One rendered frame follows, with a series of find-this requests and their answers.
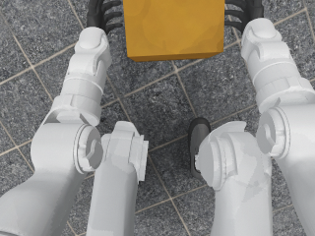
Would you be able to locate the right robot forearm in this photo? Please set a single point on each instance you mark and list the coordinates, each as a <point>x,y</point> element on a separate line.
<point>273,72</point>

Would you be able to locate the carton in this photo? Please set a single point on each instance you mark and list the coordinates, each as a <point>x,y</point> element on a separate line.
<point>166,30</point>

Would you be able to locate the right robot upper arm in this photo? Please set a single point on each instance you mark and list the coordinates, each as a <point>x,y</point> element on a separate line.
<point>287,133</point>

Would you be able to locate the right robot hand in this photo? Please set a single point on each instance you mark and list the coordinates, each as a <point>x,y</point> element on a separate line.
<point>252,10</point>

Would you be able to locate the robot right foot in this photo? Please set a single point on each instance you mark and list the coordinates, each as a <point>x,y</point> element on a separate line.
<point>198,129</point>

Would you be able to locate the left robot thigh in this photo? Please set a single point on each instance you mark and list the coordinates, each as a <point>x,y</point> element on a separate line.
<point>116,181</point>

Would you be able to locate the left robot upper arm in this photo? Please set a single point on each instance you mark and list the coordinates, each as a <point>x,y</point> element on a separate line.
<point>62,155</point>

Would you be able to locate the left robot forearm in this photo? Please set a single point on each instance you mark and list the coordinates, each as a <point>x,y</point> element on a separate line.
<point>83,86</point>

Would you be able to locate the left robot hand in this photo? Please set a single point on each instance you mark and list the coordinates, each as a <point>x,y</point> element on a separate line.
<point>96,17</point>

